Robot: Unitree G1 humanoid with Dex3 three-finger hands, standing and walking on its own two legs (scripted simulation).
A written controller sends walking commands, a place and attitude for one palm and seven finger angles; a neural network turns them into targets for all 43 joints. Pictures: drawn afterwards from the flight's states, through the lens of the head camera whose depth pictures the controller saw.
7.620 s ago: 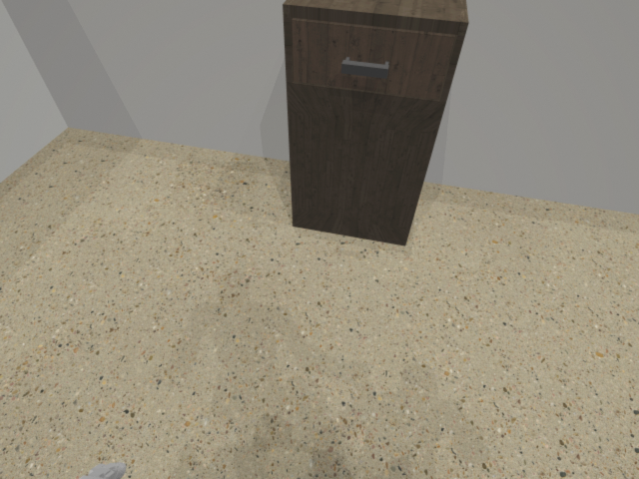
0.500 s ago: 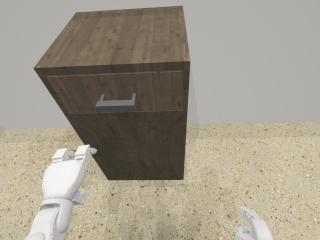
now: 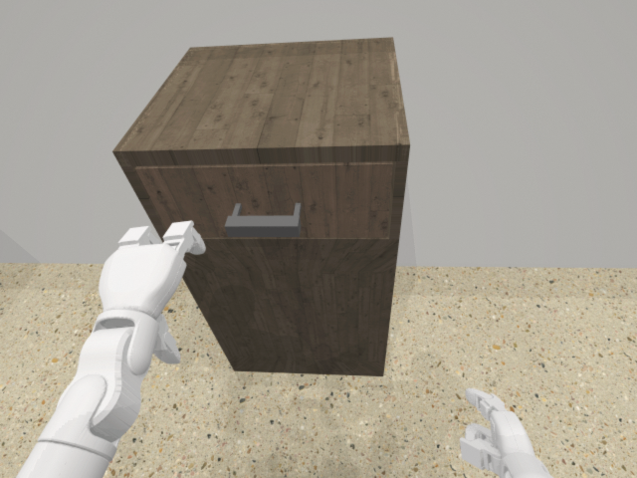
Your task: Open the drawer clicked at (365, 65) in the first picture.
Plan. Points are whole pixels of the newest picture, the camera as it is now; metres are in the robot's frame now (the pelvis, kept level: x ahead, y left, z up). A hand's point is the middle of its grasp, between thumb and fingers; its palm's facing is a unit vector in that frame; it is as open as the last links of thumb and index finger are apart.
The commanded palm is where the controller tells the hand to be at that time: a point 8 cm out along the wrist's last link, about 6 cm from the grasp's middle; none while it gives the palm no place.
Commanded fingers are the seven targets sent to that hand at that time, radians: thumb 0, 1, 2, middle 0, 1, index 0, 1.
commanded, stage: raise the hand with hooked fingers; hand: left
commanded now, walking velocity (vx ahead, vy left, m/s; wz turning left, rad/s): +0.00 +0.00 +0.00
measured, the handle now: (265, 217) +0.54 +0.18 -0.01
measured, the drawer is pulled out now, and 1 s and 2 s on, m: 0.00 0.00 0.00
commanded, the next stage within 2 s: move the hooked fingers above the handle in 0.52 s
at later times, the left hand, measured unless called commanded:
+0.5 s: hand (165, 290) +0.30 +0.23 +0.10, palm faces +0.07 -0.08 -0.99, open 13.9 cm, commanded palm +0.27 +0.24 +0.17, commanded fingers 0.00 -0.50 0.30 -0.30 -1.20 -0.30 -1.20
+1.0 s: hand (191, 269) +0.34 +0.22 +0.09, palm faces +0.03 -0.06 -1.00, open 13.9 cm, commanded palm +0.32 +0.22 +0.15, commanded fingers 0.00 -0.50 0.30 -0.30 -1.20 -0.30 -1.20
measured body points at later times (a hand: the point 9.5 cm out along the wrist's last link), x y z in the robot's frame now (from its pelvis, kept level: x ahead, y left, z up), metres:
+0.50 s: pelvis -0.01 +0.00 +0.00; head +0.00 -0.04 +0.45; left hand +0.29 +0.23 +0.15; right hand +0.17 -0.23 -0.12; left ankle +0.00 +0.10 -0.73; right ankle -0.03 -0.10 -0.73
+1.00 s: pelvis -0.01 -0.01 +0.00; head +0.01 -0.04 +0.45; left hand +0.33 +0.22 +0.14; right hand +0.17 -0.24 -0.11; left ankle +0.00 +0.10 -0.73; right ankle -0.03 -0.10 -0.73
